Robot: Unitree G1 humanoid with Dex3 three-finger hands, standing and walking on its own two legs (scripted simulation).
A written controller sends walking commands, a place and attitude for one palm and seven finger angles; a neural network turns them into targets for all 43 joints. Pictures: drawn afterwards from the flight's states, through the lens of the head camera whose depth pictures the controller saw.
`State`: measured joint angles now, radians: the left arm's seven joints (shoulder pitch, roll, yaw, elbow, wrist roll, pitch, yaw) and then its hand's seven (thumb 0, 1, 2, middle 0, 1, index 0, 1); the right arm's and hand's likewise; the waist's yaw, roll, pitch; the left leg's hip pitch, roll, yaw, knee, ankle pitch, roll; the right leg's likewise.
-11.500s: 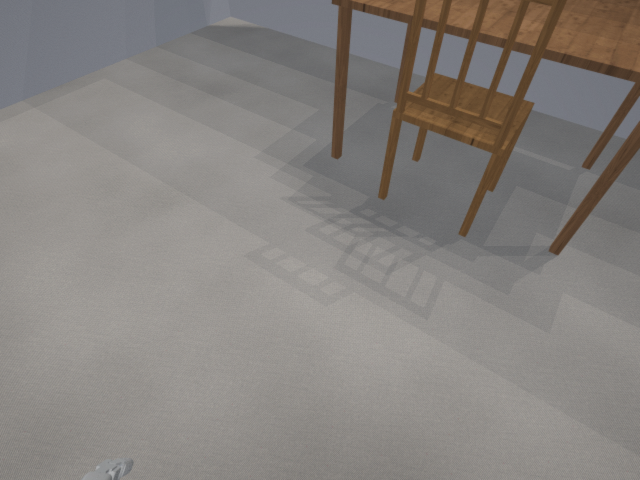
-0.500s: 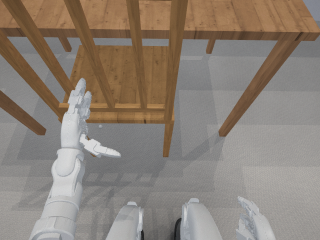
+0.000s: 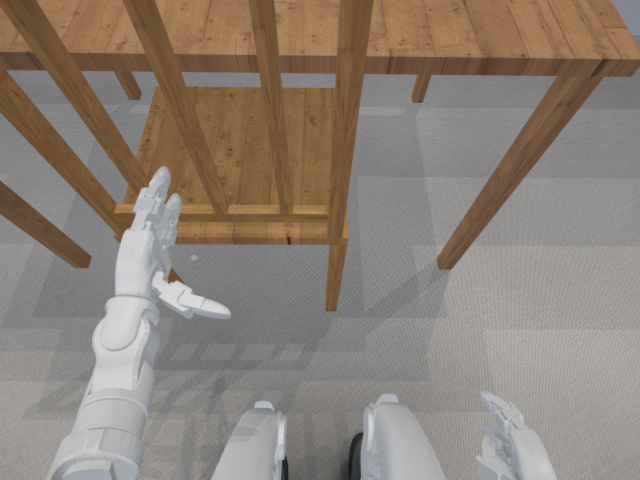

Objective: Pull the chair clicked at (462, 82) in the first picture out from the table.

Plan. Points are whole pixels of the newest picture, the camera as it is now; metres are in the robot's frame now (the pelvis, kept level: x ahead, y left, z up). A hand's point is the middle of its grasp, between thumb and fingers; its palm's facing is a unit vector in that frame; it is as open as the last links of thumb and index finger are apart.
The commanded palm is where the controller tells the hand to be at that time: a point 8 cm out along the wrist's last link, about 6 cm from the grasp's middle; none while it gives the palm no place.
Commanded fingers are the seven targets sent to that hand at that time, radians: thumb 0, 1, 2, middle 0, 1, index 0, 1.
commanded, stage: aim the fingers beside a spindle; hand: left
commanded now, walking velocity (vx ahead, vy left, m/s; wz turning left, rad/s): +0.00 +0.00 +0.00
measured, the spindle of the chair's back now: (192, 133) +0.52 +0.18 +0.07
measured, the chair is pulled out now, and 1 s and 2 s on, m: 0.00 0.00 0.00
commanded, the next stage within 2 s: push the fingers through the gap in 0.26 s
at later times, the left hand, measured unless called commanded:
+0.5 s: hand (199, 259) +0.37 +0.16 +0.02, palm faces +0.01 -1.00 -0.05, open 16.9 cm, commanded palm +0.35 +0.21 +0.03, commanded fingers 0.00 -0.50 0.30 -0.06 -0.08 -0.06 -0.08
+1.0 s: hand (208, 215) +0.43 +0.16 +0.02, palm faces +0.02 -1.00 -0.06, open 16.9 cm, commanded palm +0.40 +0.21 +0.03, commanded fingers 0.00 -0.50 0.30 -0.06 -0.08 -0.06 -0.08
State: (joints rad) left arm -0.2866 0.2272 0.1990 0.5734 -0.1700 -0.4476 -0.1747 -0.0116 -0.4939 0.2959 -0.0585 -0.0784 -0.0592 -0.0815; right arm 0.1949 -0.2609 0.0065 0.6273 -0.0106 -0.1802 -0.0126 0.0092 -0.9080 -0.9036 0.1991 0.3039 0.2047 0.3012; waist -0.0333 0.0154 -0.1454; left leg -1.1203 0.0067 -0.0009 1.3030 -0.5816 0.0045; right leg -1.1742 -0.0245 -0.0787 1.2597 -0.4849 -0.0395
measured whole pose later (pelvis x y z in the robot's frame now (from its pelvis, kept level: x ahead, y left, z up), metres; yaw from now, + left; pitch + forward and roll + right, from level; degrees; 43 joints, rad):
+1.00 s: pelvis +0.00 +0.00 +0.00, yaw +0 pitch +24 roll +0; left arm -0.52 0.26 0.26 0.77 -0.12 -0.48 -0.13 -0.01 -0.49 0.30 -0.06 -0.08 -0.06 -0.08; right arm 0.23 -0.27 0.01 0.67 -0.03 -0.17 -0.01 0.01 -0.91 -0.90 0.20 0.30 0.20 0.30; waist -0.07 0.02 -0.14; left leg -1.16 0.01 0.00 1.31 -0.58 0.00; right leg -1.22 -0.02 -0.07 1.27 -0.48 -0.04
